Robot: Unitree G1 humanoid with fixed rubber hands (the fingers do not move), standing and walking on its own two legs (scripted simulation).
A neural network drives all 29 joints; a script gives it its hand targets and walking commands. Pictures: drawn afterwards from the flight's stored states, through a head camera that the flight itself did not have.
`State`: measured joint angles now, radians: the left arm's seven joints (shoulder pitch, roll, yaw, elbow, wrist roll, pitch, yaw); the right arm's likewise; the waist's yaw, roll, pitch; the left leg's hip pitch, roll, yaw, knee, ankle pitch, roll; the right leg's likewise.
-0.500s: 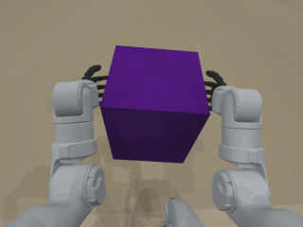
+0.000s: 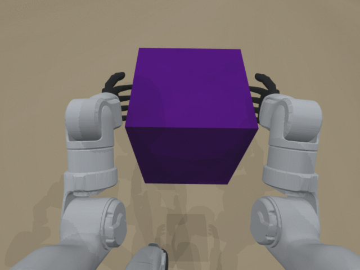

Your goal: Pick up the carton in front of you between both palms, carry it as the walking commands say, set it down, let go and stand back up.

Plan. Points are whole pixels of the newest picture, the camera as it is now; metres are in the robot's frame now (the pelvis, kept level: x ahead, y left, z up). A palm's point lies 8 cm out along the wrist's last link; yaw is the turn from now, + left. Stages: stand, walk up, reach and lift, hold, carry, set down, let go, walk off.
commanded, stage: carry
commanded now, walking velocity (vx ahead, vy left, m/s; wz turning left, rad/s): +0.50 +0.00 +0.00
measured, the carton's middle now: (187, 123) +0.41 +0.03 +0.09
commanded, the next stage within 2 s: none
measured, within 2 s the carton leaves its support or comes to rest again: neither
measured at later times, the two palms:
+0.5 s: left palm (157, 54) +0.66 +0.14 +0.10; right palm (259, 63) +0.64 -0.16 +0.10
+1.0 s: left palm (162, 13) +0.92 +0.17 +0.10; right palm (243, 17) +0.92 -0.13 +0.10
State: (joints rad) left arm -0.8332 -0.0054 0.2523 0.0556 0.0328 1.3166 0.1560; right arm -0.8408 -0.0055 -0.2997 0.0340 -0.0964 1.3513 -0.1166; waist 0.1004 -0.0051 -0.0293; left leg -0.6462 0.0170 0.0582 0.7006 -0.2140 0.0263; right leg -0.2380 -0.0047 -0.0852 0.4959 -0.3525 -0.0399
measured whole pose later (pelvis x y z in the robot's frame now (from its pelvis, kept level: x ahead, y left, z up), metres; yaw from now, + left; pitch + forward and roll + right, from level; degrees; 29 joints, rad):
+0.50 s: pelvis +0.32 +0.01 +0.00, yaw -2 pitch +5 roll -1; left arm -0.53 -0.09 0.23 -0.02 0.12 1.24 0.12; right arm -0.52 0.09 -0.24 0.00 -0.11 1.22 -0.10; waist -0.02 0.00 -0.07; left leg -0.01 0.01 0.11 0.33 -0.40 0.03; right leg -0.55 -0.02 -0.16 0.47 -0.02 -0.02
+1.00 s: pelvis +0.66 +0.02 -0.01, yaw -1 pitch +2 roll +0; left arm -0.18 -0.13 0.11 -0.30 0.12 1.25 0.09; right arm -0.18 0.13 -0.12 -0.31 -0.13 1.26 -0.09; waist 0.01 -0.02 -0.20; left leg -0.48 0.06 0.20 0.47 -0.06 0.02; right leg 0.08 -0.06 -0.15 0.37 -0.47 0.03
